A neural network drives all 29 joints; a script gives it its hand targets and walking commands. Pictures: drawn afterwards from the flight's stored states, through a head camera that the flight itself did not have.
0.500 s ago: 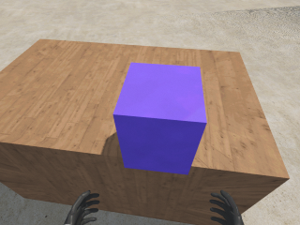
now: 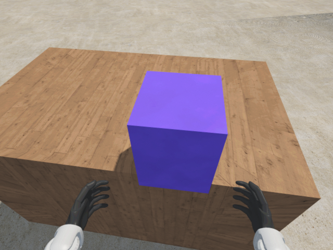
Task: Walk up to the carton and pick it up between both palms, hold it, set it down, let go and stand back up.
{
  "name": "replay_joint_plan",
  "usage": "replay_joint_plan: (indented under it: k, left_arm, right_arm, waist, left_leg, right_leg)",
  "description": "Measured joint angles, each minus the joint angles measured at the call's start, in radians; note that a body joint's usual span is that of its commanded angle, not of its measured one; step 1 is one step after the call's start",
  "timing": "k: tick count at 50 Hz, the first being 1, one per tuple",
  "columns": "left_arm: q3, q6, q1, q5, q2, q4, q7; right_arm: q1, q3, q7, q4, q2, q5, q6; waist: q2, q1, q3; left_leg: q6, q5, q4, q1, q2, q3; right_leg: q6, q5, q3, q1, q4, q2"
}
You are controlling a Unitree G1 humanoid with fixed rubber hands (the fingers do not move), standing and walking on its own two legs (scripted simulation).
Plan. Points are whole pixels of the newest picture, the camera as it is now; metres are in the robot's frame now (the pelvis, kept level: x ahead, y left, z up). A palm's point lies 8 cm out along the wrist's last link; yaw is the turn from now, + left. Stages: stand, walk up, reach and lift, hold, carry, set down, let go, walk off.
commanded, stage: reach and lift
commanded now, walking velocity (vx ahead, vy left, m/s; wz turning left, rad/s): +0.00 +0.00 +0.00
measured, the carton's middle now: (178, 133) +0.43 -0.02 +0.06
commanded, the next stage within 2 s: none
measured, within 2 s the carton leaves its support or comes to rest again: neither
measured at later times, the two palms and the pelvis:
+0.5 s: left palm (88, 180) +0.28 +0.18 +0.07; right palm (261, 186) +0.26 -0.19 +0.07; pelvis +0.01 +0.00 +0.01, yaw -1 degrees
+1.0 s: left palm (91, 157) +0.31 +0.17 +0.11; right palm (269, 164) +0.29 -0.20 +0.12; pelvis -0.01 +0.00 +0.00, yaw +0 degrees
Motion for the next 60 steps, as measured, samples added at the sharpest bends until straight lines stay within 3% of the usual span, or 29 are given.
replay_joint_plan:
  k: [14, 26, 36, 60]
  left_arm:
    - [0.037, 0.254, -0.181, -0.026, -0.027, -0.058, 0.032]
    - [0.041, 0.397, -0.21, -0.03, -0.022, -0.145, 0.039]
    - [0.067, 0.415, -0.259, -0.024, -0.032, -0.14, 0.038]
    - [0.084, 0.537, -0.657, -0.012, -0.035, 0.098, 0.089]
  right_arm:
    - [-0.188, -0.06, 0.003, -0.057, -0.006, 0.007, 0.27]
    - [-0.211, -0.062, 0.024, -0.142, -0.02, 0.023, 0.402]
    - [-0.261, -0.08, 0.026, -0.146, -0.026, 0.024, 0.417]
    - [-0.638, -0.168, 0.046, 0.103, -0.081, 0.041, 0.496]
  waist:
    - [0.007, -0.001, -0.009]
    - [0.002, -0.001, -0.016]
    - [-0.002, -0.006, -0.015]
    - [-0.017, -0.028, -0.095]
  left_leg:
    - [0.001, 0.033, -0.068, 0.023, 0.002, 0.007]
    - [-0.006, 0.058, -0.141, 0.082, 0.008, 0.007]
    - [-0.006, 0.061, -0.109, 0.05, 0.008, 0.001]
    - [0.003, 0.069, -0.096, 0.003, -0.004, 0.003]
  right_leg:
    - [0.003, 0.039, 0.006, 0.025, -0.076, 0.001]
    - [-0.001, 0.066, 0.01, 0.084, -0.151, 0.008]
    - [-0.002, 0.064, 0.004, 0.053, -0.116, 0.007]
    - [0.007, 0.064, 0.0, 0.003, -0.092, -0.006]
